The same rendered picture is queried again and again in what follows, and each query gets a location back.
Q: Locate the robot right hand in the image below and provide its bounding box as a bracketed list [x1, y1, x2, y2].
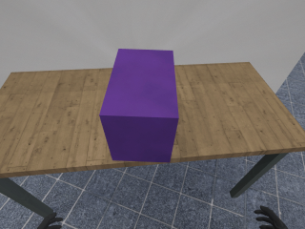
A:
[254, 205, 288, 229]

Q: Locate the table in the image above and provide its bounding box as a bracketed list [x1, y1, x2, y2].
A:
[0, 62, 305, 218]

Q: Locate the robot left hand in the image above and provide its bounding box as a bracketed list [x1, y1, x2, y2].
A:
[37, 212, 63, 229]

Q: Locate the carton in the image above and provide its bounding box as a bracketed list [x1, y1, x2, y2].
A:
[99, 49, 179, 163]

